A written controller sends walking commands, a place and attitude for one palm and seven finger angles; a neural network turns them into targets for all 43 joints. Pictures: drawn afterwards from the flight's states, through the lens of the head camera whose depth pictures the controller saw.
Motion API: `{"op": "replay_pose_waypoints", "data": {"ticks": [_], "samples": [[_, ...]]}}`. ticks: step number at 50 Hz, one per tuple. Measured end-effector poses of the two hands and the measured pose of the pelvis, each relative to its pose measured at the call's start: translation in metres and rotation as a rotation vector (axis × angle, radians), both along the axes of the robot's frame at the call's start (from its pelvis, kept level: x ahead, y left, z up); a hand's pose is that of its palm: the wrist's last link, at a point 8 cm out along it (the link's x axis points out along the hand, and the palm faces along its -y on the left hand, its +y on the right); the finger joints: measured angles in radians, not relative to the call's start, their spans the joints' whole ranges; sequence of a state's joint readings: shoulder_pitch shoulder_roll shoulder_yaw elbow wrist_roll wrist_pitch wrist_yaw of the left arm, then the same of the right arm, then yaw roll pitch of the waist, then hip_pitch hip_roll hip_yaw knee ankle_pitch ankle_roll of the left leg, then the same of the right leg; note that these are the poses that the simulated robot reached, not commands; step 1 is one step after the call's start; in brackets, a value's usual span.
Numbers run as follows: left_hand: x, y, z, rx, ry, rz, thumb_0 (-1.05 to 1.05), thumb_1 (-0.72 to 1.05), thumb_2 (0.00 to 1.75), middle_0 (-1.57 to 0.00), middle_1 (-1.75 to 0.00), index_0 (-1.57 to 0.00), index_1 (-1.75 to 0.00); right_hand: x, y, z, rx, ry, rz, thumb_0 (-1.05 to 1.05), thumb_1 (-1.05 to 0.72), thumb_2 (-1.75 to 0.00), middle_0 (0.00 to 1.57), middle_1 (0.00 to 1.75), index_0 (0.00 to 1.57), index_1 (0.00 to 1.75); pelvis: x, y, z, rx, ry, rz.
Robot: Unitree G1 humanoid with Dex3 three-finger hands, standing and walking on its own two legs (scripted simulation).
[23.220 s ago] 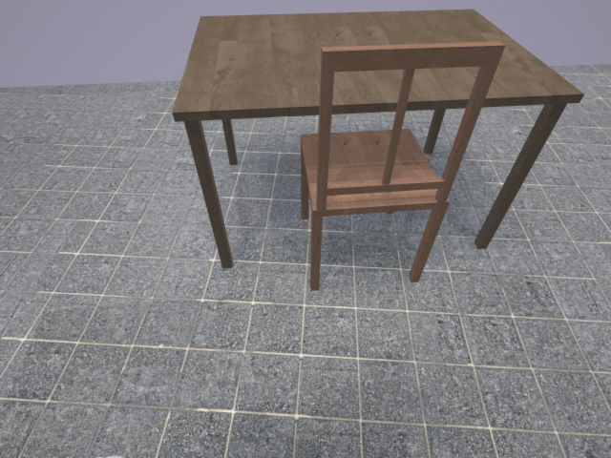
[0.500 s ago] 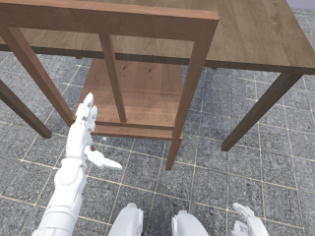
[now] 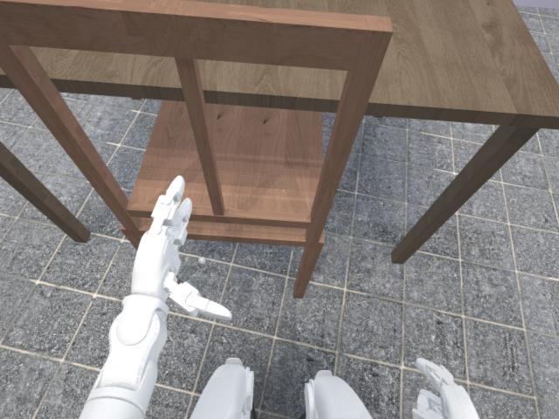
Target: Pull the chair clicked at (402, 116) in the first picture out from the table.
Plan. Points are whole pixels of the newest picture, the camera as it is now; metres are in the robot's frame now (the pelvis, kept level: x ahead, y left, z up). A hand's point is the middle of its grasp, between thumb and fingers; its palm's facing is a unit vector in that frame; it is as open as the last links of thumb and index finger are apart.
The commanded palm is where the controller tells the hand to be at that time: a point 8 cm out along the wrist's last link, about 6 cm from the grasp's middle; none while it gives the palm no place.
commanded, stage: aim the fingers beside a spindle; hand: left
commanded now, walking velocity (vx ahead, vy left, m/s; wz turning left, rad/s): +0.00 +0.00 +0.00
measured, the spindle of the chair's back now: (207, 155) +0.49 +0.13 +0.04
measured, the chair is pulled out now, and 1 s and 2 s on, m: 0.00 0.00 0.00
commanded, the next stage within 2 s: push the fingers through the gap in 0.36 s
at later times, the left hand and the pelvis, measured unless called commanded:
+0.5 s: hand (196, 244) +0.35 +0.13 +0.02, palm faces -0.03 -1.00 -0.05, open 17.0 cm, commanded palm +0.33 +0.17 +0.02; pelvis +0.00 -0.01 +0.00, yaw +1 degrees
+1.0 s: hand (208, 225) +0.38 +0.11 +0.02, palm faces -0.05 -1.00 +0.00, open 17.0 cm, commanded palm +0.37 +0.17 +0.02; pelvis +0.00 -0.01 +0.00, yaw +0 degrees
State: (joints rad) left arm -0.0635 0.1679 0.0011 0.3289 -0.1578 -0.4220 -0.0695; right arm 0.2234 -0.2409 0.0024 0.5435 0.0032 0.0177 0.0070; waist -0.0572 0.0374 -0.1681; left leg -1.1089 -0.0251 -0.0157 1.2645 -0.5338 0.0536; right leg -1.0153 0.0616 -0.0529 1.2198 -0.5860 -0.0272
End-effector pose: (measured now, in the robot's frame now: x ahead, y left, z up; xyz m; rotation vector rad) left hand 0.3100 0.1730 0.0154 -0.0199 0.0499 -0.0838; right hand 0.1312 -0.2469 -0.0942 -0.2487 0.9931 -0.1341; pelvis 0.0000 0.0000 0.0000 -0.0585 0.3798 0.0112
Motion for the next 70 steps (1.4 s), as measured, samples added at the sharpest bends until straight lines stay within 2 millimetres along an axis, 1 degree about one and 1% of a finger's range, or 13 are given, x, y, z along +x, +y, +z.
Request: {"op": "replay_pose_waypoints", "data": {"ticks": [5,9,13,17,21,29,33,38,42,46,54,63,70], "samples": [[0.011,0.008,0.021,0.053,-0.118,0.055,-0.01,-0.50,0.30,-0.06,-0.08,-0.06,-0.08,0.001,0.001,-0.003,0.007,0.006,0.021,0.01,-0.91,-0.90,0.20,0.30,0.20,0.30,0.000,-0.002,-0.001,0.001,-0.001,0.005],[0.022,0.012,-0.001,0.065,-0.020,0.045,-0.01,-0.50,0.30,-0.06,-0.08,-0.06,-0.08,0.000,0.000,-0.008,0.017,0.019,0.023,0.01,-0.91,-0.90,0.20,0.30,0.20,0.30,-0.003,-0.003,-0.005,0.001,0.005,0.009],[0.014,0.004,-0.019,0.022,0.074,0.009,-0.01,-0.50,0.30,-0.06,-0.08,-0.05,-0.08,-0.001,-0.002,-0.007,0.016,0.019,0.003,0.01,-0.91,-0.90,0.20,0.30,0.21,0.30,-0.002,-0.004,-0.005,0.002,0.010,0.002],[0.003,-0.002,0.003,0.015,-0.010,0.018,-0.01,-0.50,0.30,-0.06,-0.08,-0.06,-0.08,0.000,-0.003,-0.003,0.011,0.012,-0.004,0.01,-0.91,-0.90,0.20,0.30,0.20,0.30,0.002,-0.004,0.000,0.006,0.004,-0.003],[0.009,0.006,0.024,0.057,-0.116,0.060,-0.01,-0.50,0.30,-0.06,-0.08,-0.06,-0.08,0.002,-0.004,-0.003,0.016,0.011,0.014,0.01,-0.91,-0.90,0.20,0.30,0.20,0.30,0.003,-0.006,0.001,0.008,-0.001,0.003],[0.016,-0.005,-0.014,0.036,0.066,-0.004,-0.01,-0.50,0.30,-0.06,-0.08,-0.05,-0.08,0.005,-0.008,-0.007,0.018,0.006,0.010,0.01,-0.91,-0.90,0.20,0.30,0.21,0.30,-0.001,-0.009,-0.004,0.007,0.005,0.007],[0.019,-0.007,-0.003,0.030,-0.007,0.019,-0.01,-0.50,0.30,-0.06,-0.08,-0.06,-0.08,0.003,-0.012,-0.006,-0.002,0.001,0.001,0.01,-0.91,-0.90,0.20,0.30,0.20,0.30,0.000,-0.011,-0.003,0.011,0.009,0.000],[0.040,0.007,0.016,0.064,-0.123,0.079,-0.01,-0.50,0.30,-0.07,-0.08,-0.06,-0.08,-0.004,-0.015,-0.013,-0.002,0.027,0.010,0.01,-0.91,-0.90,0.20,0.30,0.20,0.30,-0.002,-0.013,-0.008,0.010,0.018,0.003],[0.053,0.009,0.003,0.078,-0.035,0.046,-0.01,-0.50,0.30,-0.06,-0.08,-0.06,-0.08,-0.012,-0.016,-0.018,0.009,0.058,-0.007,0.01,-0.91,-0.90,0.20,0.30,0.20,0.30,-0.003,-0.013,-0.010,0.008,0.022,0.005],[0.050,0.001,-0.007,0.043,0.046,0.010,-0.01,-0.50,0.30,-0.06,-0.08,-0.05,-0.08,-0.022,-0.016,-0.015,0.011,0.078,-0.036,0.01,-0.91,-0.90,0.20,0.30,0.20,0.30,-0.002,-0.011,-0.005,0.009,0.020,-0.001],[0.063,-0.001,0.016,0.047,-0.102,0.061,-0.01,-0.50,0.30,-0.06,-0.08,-0.06,-0.08,-0.035,-0.017,-0.014,-0.003,0.105,-0.037,0.01,-0.91,-0.90,0.20,0.30,0.20,0.30,-0.001,-0.010,-0.004,0.010,0.026,-0.004],[0.080,0.004,-0.006,0.046,0.012,0.048,-0.01,-0.50,0.30,-0.06,-0.08,-0.06,-0.08,-0.051,-0.018,-0.018,-0.001,0.142,-0.072,0.01,-0.91,-0.90,0.20,0.30,0.20,0.30,-0.006,-0.007,-0.008,0.004,0.036,-0.008],[0.091,0.004,0.015,0.044,-0.092,0.067,-0.01,-0.50,0.30,-0.06,-0.08,-0.06,-0.08,-0.062,-0.014,-0.018,-0.005,0.173,-0.069,0.00,-0.91,-0.90,0.20,0.30,0.20,0.30,-0.006,-0.004,-0.006,0.001,0.041,-0.006]]}}
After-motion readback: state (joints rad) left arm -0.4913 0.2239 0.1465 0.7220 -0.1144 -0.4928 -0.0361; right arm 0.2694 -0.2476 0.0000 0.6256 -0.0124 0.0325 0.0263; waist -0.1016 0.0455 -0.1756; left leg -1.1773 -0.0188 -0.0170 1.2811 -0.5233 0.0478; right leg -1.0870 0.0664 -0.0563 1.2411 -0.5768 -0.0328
